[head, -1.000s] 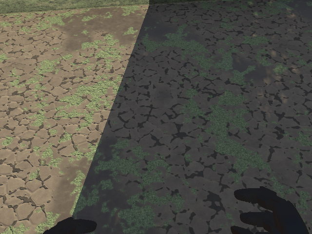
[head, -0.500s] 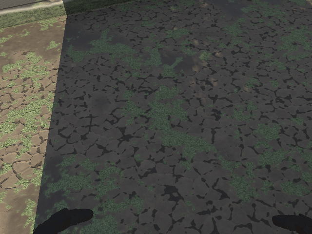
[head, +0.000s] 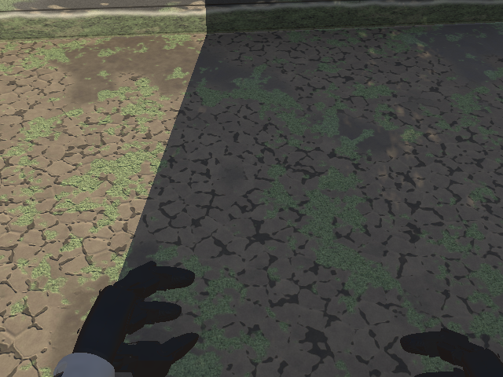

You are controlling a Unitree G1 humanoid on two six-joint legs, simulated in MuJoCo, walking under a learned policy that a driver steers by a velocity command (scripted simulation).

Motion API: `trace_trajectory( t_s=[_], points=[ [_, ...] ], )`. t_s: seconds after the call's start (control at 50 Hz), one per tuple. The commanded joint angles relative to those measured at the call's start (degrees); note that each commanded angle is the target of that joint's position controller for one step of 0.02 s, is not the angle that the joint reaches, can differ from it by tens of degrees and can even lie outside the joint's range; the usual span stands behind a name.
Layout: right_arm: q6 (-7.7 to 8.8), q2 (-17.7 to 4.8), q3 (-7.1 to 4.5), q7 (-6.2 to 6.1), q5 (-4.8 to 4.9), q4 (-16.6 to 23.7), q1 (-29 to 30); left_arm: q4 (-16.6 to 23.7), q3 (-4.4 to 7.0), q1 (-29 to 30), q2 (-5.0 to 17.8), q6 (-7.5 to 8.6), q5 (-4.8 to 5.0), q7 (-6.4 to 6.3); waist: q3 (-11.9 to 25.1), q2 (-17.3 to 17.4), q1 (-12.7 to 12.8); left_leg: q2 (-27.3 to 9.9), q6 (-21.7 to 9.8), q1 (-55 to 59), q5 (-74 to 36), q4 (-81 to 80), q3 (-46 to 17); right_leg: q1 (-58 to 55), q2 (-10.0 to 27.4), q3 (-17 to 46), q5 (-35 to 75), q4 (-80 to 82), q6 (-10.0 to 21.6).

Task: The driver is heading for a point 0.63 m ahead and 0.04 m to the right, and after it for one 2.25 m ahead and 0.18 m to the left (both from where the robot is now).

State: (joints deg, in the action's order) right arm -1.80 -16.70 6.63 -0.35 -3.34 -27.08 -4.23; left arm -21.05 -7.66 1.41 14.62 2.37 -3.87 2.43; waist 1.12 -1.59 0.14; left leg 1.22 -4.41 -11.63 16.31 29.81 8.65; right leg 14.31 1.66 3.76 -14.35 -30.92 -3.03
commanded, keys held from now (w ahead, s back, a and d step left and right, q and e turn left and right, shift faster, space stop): w+q+shift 0.20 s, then w+e+shift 0.76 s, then w+q+shift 0.04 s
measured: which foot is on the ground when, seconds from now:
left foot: down 0.00-1.00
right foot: down 0.00-1.00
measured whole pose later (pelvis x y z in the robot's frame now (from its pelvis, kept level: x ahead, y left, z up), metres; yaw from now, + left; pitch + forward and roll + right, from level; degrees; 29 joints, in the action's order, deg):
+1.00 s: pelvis -0.01 -0.02 -0.01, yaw -15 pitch -1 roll +2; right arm -0.3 -17.8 2.0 -1.7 -4.4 -30.2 -4.5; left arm -22.0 -4.2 -3.6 16.7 -3.0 0.8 1.3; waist -0.9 0.8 -0.2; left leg -6.8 -1.4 -14.2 22.2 38.7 20.4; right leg 23.2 -6.1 12.4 -14.8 -40.0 -0.4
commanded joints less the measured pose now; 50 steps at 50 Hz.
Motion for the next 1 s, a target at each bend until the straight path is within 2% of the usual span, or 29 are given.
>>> trace_trajectory(
  t_s=[0.02,0.04,0.08,0.1,0.14,0.2,0.24,0.26,0.34,0.4,0.48,0.52,0.54,0.58,0.6,0.62,0.66,0.72,0.74,0.78,0.84,0.86,0.88,0.9,0.94,0.96,1.0],
  points=[
    [0.81,-6.51,-2.23,0.98,-0.43,7.92,9.67,7.25,1.30,8.73,4.14,0.99,-0.74,-0.82,5.21,1.91,0.43,-10.09,-1.01,0.58,-1.09,-8.10,-18.82,1.40,3.88,-0.44,14.65,-0.38,-0.31],
    [1.18,-6.27,-2.00,1.82,-0.52,9.01,11.27,7.81,1.41,10.18,4.71,1.38,-0.56,-0.57,6.13,0.37,0.19,-9.89,-0.08,-1.07,-1.31,-7.27,-19.67,-0.05,4.32,-0.45,14.13,-0.73,-0.34],
    [1.48,-6.98,-2.18,2.66,-0.11,9.46,11.79,7.87,1.72,9.96,5.30,1.48,-0.54,-0.71,7.79,0.75,-0.03,-9.21,0.19,-2.88,-3.07,-6.00,-20.81,-2.21,5.18,-1.00,13.97,-1.00,-0.26],
    [0.95,-7.41,-2.19,2.82,0.10,10.01,11.85,7.98,1.71,9.82,5.58,1.47,-0.30,-0.82,6.87,0.66,-0.04,-8.65,0.50,-4.21,-5.17,-5.09,-21.34,-2.77,5.40,-1.15,14.88,-0.87,-0.23],
    [0.67,-7.55,-2.23,2.94,0.31,10.37,11.22,7.41,1.99,8.57,6.11,1.34,-0.75,-1.21,7.68,0.92,-0.05,-7.97,0.27,-5.77,-8.43,-3.76,-22.19,-4.92,5.74,-2.00,14.81,-1.32,0.04],
    [0.58,-7.97,-2.48,3.30,0.78,11.17,11.71,6.61,2.74,7.65,6.87,1.16,-0.75,-1.83,8.64,2.06,-0.28,-7.11,-0.27,-7.89,-11.24,-2.74,-23.88,-7.70,6.16,-3.12,14.04,-1.37,0.29],
    [0.99,-5.23,-0.84,3.57,0.25,12.04,13.73,6.57,1.68,7.97,4.97,1.64,-0.73,-1.25,11.08,2.82,-0.61,-7.64,0.93,-5.07,-8.50,-3.91,-23.87,-7.57,7.43,-2.37,12.02,0.88,-0.08],
    [1.22,-4.12,-0.13,3.83,0.15,12.42,14.88,6.67,1.20,8.62,4.41,1.87,-0.52,-0.87,11.12,3.24,-0.99,-7.89,1.65,-3.83,-6.52,-4.45,-23.89,-6.77,8.04,-1.79,10.56,2.35,-0.16],
    [2.07,-3.90,0.92,5.06,-1.04,13.93,18.14,7.57,0.25,10.75,5.46,1.01,0.17,-0.45,8.75,3.80,-2.61,-8.78,3.65,-1.01,-5.34,-4.34,-21.77,-1.86,8.33,1.17,6.82,6.66,0.32],
    [2.94,-4.00,1.44,5.17,-1.77,13.72,17.74,7.09,0.45,9.16,6.60,0.33,0.73,-0.55,7.99,4.77,-3.19,-9.78,3.86,0.52,-6.13,-4.75,-20.37,0.71,7.36,3.11,3.34,7.92,0.79],
    [3.91,-4.20,1.26,4.52,-2.31,12.87,16.43,5.93,0.63,6.92,6.95,0.05,1.36,-0.23,8.42,5.28,-2.74,-11.44,3.96,2.84,-9.83,-5.18,-17.96,2.97,5.69,5.59,1.65,6.75,1.54],
    [4.60,-3.76,1.05,4.14,-2.77,12.48,16.20,6.05,0.98,7.15,7.37,0.13,1.65,0.00,10.10,5.12,-2.75,-12.11,4.49,5.06,-10.14,-5.54,-16.76,4.60,5.48,6.29,1.13,5.88,1.77],
    [4.62,-5.29,0.28,3.36,-2.39,11.60,15.57,5.73,1.11,6.00,7.13,-0.49,1.42,-0.50,8.94,7.14,-1.96,-12.15,3.97,6.05,-12.57,-5.87,-15.65,6.09,5.11,5.81,1.81,5.30,2.09],
    [4.62,-5.36,-0.39,2.48,-2.27,10.81,14.91,5.50,1.55,5.13,7.42,-1.07,1.45,-0.87,7.99,5.80,-1.21,-12.53,3.38,7.49,-15.49,-5.68,-13.41,7.90,4.37,5.35,2.57,3.60,2.10],
    [4.35,-5.21,-0.45,2.62,-2.35,11.14,16.69,5.92,1.43,4.73,6.48,-1.25,0.77,-0.57,4.74,4.58,0.61,-13.08,3.22,6.13,-22.65,-5.75,-12.23,9.03,3.65,4.01,5.44,2.20,1.90],
    [4.22,-5.32,-0.97,2.39,-2.49,10.48,15.83,5.56,1.71,3.75,6.71,-1.46,0.54,-0.54,6.39,4.43,0.82,-13.19,2.92,8.03,-25.43,-4.83,-10.51,8.98,3.61,3.83,7.74,1.19,1.82],
    [4.12,-5.26,-1.82,2.08,-2.60,9.27,14.15,5.29,2.36,2.82,7.55,-1.84,0.81,-0.46,8.95,3.01,0.74,-13.08,2.49,11.63,-26.57,-2.82,-7.23,9.54,3.53,4.31,12.91,0.06,2.15],
    [3.89,-5.69,-3.12,1.69,-2.68,7.70,12.04,5.51,3.00,3.07,8.07,-2.41,1.53,-0.23,10.54,0.50,0.25,-12.68,2.65,13.61,-22.06,-0.91,-3.03,10.35,3.21,5.45,19.89,-1.37,3.20],
    [4.03,-6.23,-3.66,1.42,-2.60,7.07,11.69,5.74,3.38,3.22,8.36,-2.58,2.26,-0.14,10.54,0.73,0.22,-12.50,2.74,13.53,-19.68,-0.67,-1.80,10.61,2.95,5.87,21.20,-1.84,3.39],
    [3.87,-6.17,-4.21,1.01,-2.68,6.63,11.34,5.92,3.80,3.44,8.44,-3.11,2.63,-0.04,9.32,1.37,0.20,-12.30,2.64,12.83,-16.03,0.02,0.46,11.63,2.20,6.19,24.06,-2.67,3.89],
    [3.06,-5.71,-4.88,0.36,-2.95,5.53,9.53,5.98,4.35,2.61,8.88,-3.48,2.94,-0.15,9.92,0.33,0.30,-12.77,2.02,13.08,-13.50,1.95,2.32,12.65,1.49,6.68,29.05,-4.02,4.85],
    [2.94,-6.10,-5.55,-0.28,-2.64,3.99,6.57,5.17,5.10,2.53,9.83,-3.82,3.76,-0.71,12.85,-0.82,-0.72,-12.28,2.03,14.02,-6.83,3.30,2.46,11.18,1.06,8.65,26.36,-4.10,6.82],
    [2.67,-6.42,-5.74,-0.61,-2.39,3.68,6.96,5.23,5.45,1.83,9.95,-4.09,4.24,-0.76,11.74,-1.02,0.19,-12.43,2.08,13.42,-2.54,3.41,3.19,12.56,0.61,8.78,25.94,-4.03,7.48],
    [2.65,-6.58,-6.03,-0.99,-1.28,3.33,6.63,4.61,5.99,0.50,10.35,-4.14,5.02,-0.94,9.96,-1.15,0.28,-12.09,2.09,11.98,3.43,3.50,3.26,13.86,0.26,9.41,23.43,-3.36,7.34],
    [2.69,-5.93,-6.01,-1.64,-0.65,3.41,8.10,4.74,6.64,-0.63,9.97,-4.41,5.58,-1.24,6.54,-0.95,1.78,-11.86,2.11,10.23,9.15,3.66,3.76,16.60,-1.23,10.47,18.16,-2.42,7.18],
    [2.62,-5.65,-6.07,-1.82,-0.64,3.30,8.12,4.64,7.00,-1.48,9.88,-4.50,5.61,-1.31,5.67,-0.92,2.25,-11.69,1.99,10.17,11.14,4.14,4.33,17.69,-1.98,11.23,16.07,-1.81,7.17],
    [3.04,-3.25,-5.03,-1.68,-0.95,3.90,7.64,5.33,5.89,-0.11,7.69,-4.34,4.10,-1.64,5.80,-2.24,1.97,-10.61,2.35,10.01,13.30,4.45,3.80,17.59,-1.83,13.69,8.15,1.80,6.71]
  ],
)
Velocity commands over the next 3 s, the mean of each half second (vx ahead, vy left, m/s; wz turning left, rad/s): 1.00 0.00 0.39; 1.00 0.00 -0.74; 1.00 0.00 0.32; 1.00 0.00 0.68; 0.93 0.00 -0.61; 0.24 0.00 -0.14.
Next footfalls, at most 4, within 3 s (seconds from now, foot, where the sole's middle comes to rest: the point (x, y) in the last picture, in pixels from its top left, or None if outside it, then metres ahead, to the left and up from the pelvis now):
none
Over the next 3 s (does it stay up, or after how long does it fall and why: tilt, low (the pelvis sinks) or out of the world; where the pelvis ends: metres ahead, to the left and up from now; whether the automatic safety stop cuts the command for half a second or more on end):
stays up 0.02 -0.02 0.00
